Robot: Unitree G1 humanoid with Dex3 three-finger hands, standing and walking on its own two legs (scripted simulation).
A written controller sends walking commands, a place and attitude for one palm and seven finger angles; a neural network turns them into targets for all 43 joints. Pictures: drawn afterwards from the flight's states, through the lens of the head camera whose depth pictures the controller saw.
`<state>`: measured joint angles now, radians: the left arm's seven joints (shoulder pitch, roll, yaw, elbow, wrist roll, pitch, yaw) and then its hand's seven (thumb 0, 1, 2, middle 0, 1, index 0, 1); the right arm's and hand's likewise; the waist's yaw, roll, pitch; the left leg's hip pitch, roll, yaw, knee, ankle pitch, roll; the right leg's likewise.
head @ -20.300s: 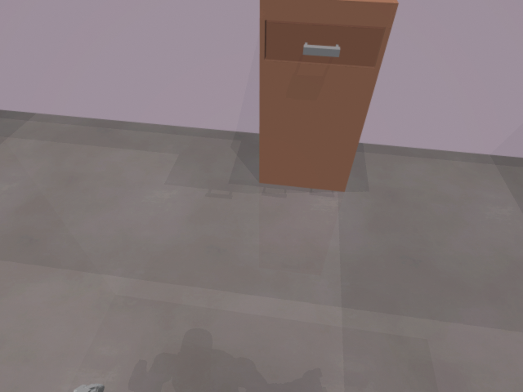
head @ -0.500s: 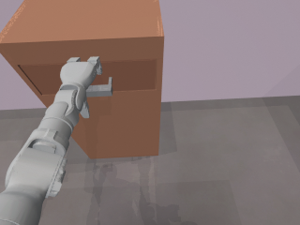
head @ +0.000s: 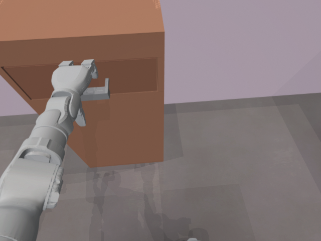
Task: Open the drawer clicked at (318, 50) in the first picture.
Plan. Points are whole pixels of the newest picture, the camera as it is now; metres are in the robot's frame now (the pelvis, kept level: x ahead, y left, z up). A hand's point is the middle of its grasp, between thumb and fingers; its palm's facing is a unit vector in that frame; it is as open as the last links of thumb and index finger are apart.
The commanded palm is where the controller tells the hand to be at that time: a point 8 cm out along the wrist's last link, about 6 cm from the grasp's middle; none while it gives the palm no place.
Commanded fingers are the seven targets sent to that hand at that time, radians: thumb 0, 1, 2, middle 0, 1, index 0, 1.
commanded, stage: lower the fingers behind the handle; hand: left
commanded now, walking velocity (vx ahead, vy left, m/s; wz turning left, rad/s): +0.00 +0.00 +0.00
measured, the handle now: (87, 88) +0.55 +0.20 +0.01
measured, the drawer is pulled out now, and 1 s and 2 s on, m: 0.00 0.00 0.00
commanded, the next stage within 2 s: close the thumb around the handle in 1.36 s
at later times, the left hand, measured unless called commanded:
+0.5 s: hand (82, 100) +0.49 +0.20 +0.03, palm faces -0.05 -0.03 -1.00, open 13.8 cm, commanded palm +0.47 +0.20 +0.08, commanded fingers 0.00 -0.50 0.30 -0.30 -1.20 -0.30 -1.20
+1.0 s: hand (87, 105) +0.50 +0.19 -0.01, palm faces -0.06 -0.02 -1.00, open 13.8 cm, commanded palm +0.48 +0.20 +0.05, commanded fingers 0.00 -0.50 0.30 -0.30 -1.20 -0.30 -1.20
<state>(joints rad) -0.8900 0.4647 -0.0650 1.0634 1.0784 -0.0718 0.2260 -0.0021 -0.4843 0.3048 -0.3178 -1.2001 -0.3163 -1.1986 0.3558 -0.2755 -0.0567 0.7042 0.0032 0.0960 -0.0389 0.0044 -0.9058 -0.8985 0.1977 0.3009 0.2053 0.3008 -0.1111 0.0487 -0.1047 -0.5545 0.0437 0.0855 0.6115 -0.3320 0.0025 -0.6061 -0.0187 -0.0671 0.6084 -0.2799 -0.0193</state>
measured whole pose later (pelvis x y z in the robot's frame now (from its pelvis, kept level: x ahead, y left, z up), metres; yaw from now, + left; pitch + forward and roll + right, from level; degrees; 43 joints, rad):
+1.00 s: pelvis -0.01 +0.01 -0.02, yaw +0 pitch +22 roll -1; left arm -0.93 0.44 -0.05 1.18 1.12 -0.02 0.37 0.00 -0.48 0.30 -0.31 -1.20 -0.32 -1.20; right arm 0.37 -0.27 -0.06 0.73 -0.03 0.07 -0.01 0.00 -0.91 -0.90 0.20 0.30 0.21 0.30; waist -0.15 0.05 -0.14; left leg -0.78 0.05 0.08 0.80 -0.40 0.02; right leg -0.82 -0.02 -0.06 0.76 -0.32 0.00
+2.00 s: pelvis -0.01 +0.01 -0.02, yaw +0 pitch +21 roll -1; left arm -0.90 0.44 -0.07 1.15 1.10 -0.02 0.36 0.00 0.54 0.75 -0.36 -1.30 -0.38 -1.30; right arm 0.38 -0.26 -0.06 0.74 -0.02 0.08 -0.01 0.00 -0.91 -0.90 0.20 0.30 0.21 0.30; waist -0.14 0.06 -0.14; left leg -0.76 0.05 0.07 0.79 -0.40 0.02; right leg -0.79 -0.02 -0.07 0.75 -0.33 0.00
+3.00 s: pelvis +0.01 +0.01 -0.01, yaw +0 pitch +16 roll +0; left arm -0.56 0.32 -0.11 0.84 1.10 0.01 0.38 0.01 0.65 0.78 -0.29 -1.35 -0.34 -1.33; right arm 0.26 -0.25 -0.07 0.68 0.00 0.12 -0.01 0.00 -0.91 -0.90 0.20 0.30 0.20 0.30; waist -0.04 0.05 -0.15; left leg -0.57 0.04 0.08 0.69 -0.39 0.01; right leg -0.62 -0.02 -0.05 0.67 -0.33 0.00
